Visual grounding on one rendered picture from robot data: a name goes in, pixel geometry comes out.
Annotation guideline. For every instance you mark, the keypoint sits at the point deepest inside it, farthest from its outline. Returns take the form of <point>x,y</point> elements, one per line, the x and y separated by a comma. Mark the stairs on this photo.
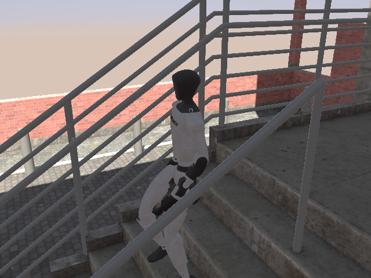
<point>243,227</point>

